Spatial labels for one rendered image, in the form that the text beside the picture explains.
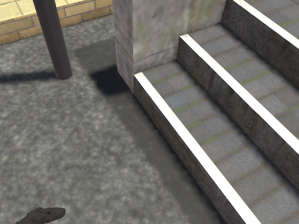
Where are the stairs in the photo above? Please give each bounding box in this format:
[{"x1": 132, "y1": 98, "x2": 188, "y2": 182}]
[{"x1": 134, "y1": 0, "x2": 299, "y2": 224}]

